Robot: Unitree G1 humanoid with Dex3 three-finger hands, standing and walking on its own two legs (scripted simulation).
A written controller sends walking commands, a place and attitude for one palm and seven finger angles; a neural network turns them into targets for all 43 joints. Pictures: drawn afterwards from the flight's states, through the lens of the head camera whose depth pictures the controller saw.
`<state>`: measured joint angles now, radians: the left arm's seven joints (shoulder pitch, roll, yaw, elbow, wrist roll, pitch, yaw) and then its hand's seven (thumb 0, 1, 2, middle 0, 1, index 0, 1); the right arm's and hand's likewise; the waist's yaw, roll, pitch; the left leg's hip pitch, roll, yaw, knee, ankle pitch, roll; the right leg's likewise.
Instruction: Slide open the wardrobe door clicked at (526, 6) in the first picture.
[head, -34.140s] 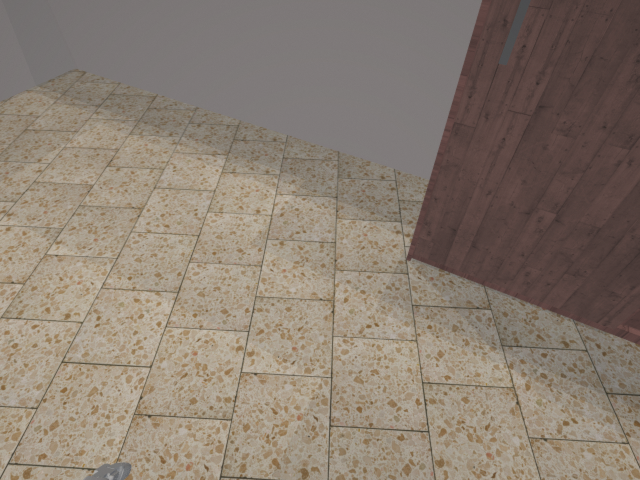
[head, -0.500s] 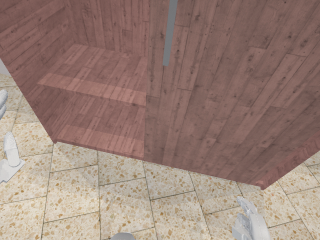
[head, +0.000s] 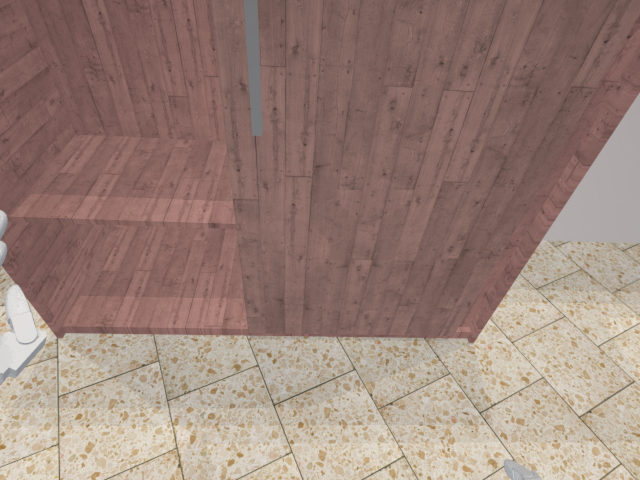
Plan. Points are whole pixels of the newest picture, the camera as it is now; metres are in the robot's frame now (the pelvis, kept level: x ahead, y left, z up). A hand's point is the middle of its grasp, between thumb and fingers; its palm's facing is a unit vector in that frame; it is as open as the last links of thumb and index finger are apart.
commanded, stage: stop stepping back and stand still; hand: left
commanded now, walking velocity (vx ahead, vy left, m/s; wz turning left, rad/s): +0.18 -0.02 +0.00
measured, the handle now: (255, 68) +0.73 +0.17 +0.20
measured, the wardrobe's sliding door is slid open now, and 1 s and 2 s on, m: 0.64 0.64 0.64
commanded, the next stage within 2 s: let the arm hang, fingers relaxed in 1.40 s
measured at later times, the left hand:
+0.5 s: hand (68, 309) +0.24 +0.28 +0.14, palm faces +0.43 -0.78 -0.45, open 7.4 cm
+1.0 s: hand (42, 311) +0.24 +0.30 +0.14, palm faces +0.38 -0.81 -0.46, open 7.4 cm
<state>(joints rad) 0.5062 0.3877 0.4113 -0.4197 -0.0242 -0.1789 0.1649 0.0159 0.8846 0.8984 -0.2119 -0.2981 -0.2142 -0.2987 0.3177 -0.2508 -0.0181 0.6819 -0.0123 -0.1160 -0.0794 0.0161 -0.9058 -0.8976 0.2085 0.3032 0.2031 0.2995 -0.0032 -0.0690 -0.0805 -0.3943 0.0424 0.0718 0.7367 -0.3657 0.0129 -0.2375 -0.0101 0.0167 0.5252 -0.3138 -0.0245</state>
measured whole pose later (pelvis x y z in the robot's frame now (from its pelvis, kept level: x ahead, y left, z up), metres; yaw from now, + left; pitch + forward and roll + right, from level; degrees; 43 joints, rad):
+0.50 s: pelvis +0.03 +0.01 -0.01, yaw -1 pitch +0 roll +0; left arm 0.49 0.37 0.39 -0.36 -0.02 -0.20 0.15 0.02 0.89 0.90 -0.21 -0.30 -0.21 -0.30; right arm 0.23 -0.22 0.00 0.67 -0.01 -0.16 -0.07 0.02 -0.91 -0.90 0.21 0.30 0.20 0.30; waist 0.02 0.00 0.00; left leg -0.28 0.03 0.06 0.55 -0.29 0.00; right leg -0.23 0.01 -0.06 0.58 -0.36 -0.04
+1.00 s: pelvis +0.03 +0.04 +0.00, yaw -2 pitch +1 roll -1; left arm 0.53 0.39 0.39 -0.43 -0.04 -0.16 0.14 0.02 0.89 0.90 -0.21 -0.30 -0.21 -0.30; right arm 0.22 -0.21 0.01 0.60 -0.01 -0.11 -0.07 0.01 -0.91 -0.90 0.21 0.30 0.20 0.30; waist 0.01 -0.01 0.00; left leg -0.28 0.02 0.08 0.49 -0.23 0.03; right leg -0.20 0.00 -0.04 0.45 -0.27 0.00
